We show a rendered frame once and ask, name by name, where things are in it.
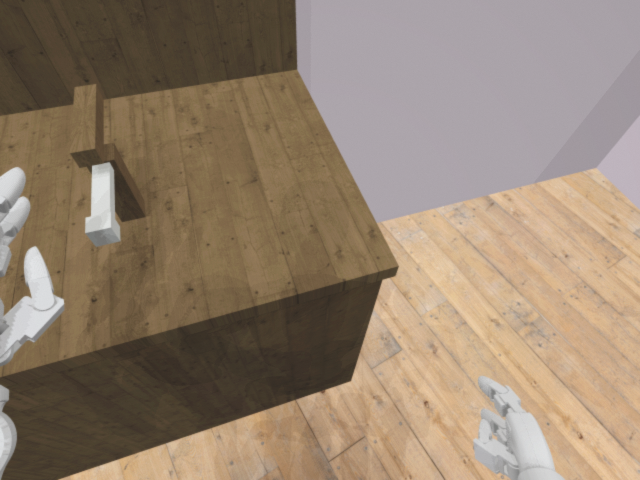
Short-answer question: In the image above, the counter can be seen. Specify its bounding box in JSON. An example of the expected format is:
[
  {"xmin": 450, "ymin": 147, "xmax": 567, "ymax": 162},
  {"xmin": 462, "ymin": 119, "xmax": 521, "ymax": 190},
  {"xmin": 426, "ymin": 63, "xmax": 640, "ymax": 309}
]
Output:
[{"xmin": 0, "ymin": 0, "xmax": 399, "ymax": 480}]

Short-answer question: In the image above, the right robot hand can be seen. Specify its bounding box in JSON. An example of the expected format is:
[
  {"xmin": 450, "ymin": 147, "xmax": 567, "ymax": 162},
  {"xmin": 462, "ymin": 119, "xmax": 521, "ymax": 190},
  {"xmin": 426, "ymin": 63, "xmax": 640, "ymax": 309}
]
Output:
[{"xmin": 473, "ymin": 376, "xmax": 556, "ymax": 480}]

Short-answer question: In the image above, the left robot hand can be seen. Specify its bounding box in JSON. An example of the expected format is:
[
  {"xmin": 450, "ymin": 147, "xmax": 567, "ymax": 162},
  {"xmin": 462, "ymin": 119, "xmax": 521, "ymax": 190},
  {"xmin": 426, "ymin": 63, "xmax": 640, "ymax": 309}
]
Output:
[{"xmin": 0, "ymin": 167, "xmax": 64, "ymax": 366}]

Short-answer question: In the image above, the tap lever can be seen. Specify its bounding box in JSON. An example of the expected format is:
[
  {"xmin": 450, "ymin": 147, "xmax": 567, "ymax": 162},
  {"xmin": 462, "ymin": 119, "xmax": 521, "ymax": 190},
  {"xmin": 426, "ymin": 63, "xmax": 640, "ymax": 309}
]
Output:
[{"xmin": 85, "ymin": 162, "xmax": 120, "ymax": 247}]

